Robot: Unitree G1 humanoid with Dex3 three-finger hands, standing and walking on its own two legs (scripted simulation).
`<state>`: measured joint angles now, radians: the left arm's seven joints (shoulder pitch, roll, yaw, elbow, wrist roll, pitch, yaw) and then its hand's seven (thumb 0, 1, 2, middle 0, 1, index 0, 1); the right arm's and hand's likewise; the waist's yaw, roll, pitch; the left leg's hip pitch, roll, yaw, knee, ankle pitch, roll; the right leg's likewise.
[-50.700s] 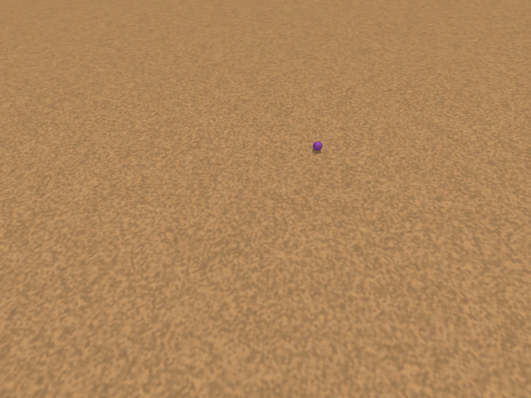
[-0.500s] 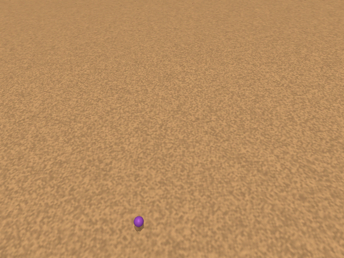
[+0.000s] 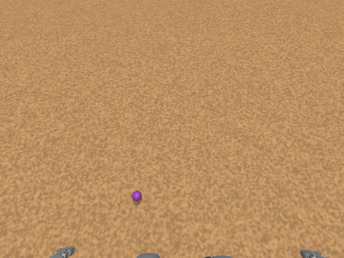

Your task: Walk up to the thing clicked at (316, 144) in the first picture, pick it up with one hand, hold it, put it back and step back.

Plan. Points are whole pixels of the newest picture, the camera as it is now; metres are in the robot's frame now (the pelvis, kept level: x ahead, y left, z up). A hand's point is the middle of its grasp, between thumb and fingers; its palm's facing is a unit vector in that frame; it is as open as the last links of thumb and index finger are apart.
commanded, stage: step back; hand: left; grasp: from above
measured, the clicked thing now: (136, 195) +0.48 +0.25 -0.74
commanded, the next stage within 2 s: none
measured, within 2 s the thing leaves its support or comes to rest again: neither
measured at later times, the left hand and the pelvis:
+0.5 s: hand out of the picture +0.04 +0.29 -0.17, palm faces -0.13 -0.92 -0.37, open 7.4 cm; pelvis -0.09 +0.03 -0.01, yaw -5 degrees
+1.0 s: hand out of the picture -0.08 +0.28 -0.16, palm faces -0.04 -0.93 -0.36, open 7.4 cm; pelvis -0.22 +0.02 -0.01, yaw -2 degrees
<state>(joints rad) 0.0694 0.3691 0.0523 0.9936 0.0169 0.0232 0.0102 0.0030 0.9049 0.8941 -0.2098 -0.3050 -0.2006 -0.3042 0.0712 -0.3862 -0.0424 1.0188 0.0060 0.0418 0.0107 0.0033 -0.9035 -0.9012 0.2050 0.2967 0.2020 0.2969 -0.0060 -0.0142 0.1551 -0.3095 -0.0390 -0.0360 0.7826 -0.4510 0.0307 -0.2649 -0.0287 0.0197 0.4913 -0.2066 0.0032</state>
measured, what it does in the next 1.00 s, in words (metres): walks backwards: right foot, then left foot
